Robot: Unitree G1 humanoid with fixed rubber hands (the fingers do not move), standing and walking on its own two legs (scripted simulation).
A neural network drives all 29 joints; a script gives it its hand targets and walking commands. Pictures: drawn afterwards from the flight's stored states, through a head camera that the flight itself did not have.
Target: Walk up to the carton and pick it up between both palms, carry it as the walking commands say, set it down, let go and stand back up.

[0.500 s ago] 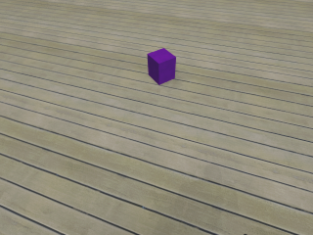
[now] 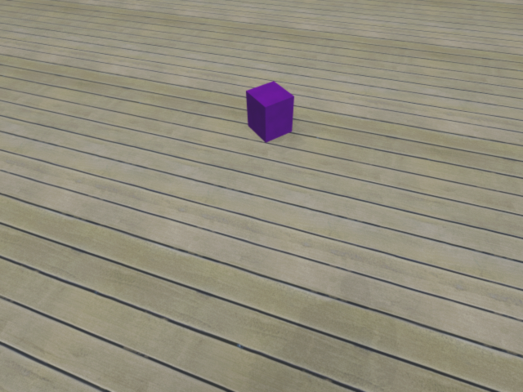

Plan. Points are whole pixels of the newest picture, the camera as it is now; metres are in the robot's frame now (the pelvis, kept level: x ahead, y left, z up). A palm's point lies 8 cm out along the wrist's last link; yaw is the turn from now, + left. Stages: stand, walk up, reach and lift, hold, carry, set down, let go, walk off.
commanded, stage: stand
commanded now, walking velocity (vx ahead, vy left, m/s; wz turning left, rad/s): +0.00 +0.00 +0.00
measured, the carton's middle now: (269, 111) +1.75 -0.05 -0.65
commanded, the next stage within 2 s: walk up in 0.30 s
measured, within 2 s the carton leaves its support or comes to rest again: neither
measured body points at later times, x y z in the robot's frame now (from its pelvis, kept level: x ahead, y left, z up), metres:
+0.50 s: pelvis +0.00 +0.00 +0.00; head +0.01 +0.00 +0.45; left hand -0.02 +0.21 -0.16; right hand -0.02 -0.21 -0.16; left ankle +0.00 +0.12 -0.74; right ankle +0.00 -0.12 -0.74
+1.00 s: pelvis +0.11 -0.04 +0.01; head +0.12 -0.07 +0.46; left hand -0.03 +0.18 -0.12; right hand +0.25 -0.27 -0.14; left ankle +0.19 +0.13 -0.64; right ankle +0.01 -0.14 -0.74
